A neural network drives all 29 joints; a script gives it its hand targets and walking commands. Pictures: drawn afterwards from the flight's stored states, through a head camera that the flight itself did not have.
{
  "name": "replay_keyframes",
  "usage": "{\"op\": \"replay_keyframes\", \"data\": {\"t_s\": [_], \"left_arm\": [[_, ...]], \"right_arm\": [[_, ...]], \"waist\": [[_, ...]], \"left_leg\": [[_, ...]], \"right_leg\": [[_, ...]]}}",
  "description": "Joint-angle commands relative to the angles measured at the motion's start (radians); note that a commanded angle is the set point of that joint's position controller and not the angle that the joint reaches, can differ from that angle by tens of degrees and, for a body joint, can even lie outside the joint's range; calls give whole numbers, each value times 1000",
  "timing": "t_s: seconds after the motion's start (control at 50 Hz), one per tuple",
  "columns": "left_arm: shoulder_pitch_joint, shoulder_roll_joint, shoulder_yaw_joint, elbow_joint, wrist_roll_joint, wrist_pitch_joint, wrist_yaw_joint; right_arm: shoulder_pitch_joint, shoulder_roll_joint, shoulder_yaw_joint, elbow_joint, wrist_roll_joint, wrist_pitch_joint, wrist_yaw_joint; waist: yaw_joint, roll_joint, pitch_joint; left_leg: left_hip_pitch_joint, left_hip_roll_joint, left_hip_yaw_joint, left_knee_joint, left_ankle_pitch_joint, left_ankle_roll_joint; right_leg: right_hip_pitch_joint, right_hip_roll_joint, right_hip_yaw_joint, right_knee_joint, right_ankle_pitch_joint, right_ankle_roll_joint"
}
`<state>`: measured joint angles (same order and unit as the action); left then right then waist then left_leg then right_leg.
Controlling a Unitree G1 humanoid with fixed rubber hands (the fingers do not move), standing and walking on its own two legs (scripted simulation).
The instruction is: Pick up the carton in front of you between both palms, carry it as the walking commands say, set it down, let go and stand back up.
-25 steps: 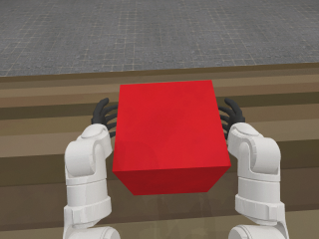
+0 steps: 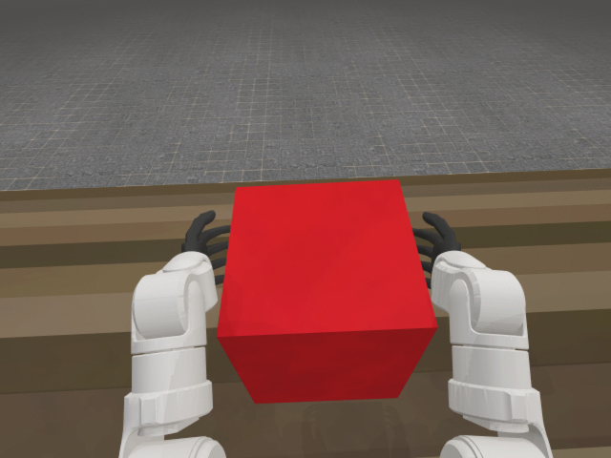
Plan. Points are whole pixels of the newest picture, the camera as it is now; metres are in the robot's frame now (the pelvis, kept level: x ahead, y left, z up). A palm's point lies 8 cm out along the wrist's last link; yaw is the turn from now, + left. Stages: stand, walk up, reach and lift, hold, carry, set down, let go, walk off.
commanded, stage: carry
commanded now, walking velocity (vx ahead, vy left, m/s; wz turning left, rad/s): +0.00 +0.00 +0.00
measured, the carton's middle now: (322, 299) +0.33 +0.00 +0.05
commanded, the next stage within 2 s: none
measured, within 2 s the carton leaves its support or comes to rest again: neither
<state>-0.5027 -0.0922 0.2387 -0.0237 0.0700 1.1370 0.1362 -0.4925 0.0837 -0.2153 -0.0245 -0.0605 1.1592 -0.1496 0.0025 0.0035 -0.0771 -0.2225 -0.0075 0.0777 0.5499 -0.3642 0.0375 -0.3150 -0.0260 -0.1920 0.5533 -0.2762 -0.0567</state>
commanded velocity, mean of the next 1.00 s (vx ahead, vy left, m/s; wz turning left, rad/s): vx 0.00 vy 0.00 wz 0.00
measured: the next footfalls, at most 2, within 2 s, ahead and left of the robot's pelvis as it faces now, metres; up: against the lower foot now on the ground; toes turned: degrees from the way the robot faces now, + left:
none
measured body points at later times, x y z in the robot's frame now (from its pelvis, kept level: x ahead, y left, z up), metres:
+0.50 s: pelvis -0.02 +0.00 +0.00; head -0.03 +0.00 +0.45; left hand +0.33 +0.15 +0.12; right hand +0.32 -0.15 +0.12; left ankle -0.05 +0.09 -0.73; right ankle +0.01 -0.08 -0.73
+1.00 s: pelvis -0.02 +0.00 +0.00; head -0.04 -0.01 +0.45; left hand +0.32 +0.15 +0.12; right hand +0.32 -0.16 +0.12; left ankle -0.05 +0.09 -0.73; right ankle +0.01 -0.08 -0.73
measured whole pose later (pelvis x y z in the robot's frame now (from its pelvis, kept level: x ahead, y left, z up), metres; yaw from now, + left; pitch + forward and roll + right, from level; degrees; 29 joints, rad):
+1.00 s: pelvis -0.02 +0.00 +0.00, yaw +0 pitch +2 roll +0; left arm -0.52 -0.09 0.25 0.01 0.07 1.14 0.14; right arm -0.52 0.08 -0.22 0.01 -0.07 1.17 -0.15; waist 0.00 0.00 -0.08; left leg -0.24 -0.01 0.08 0.53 -0.32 0.03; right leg -0.33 -0.02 -0.20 0.52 -0.22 -0.07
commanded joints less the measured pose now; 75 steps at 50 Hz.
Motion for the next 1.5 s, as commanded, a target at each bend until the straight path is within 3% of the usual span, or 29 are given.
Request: {"op": "replay_keyframes", "data": {"t_s": [0.0,1.44,1.48], "left_arm": [[-584,-845,-630,-17,-272,11,-104],[-621,-861,-611,-11,-276,14,-100],[-621,-859,-612,-8,-278,14,-101]], "right_arm": [[-640,829,615,-65,268,-20,109],[-680,862,600,-46,271,-14,105],[-685,863,601,-49,272,-14,105]], "waist": [[-1,2,-316],[0,-6,-333],[4,-8,-336]], "left_leg": [[38,146,-119,-76,352,24],[12,135,-120,-89,253,22],[2,115,-109,-92,101,32]], "right_leg": [[184,-141,151,-58,301,-10],[178,-150,167,-101,283,-22],[171,-137,164,-116,94,-30]]}}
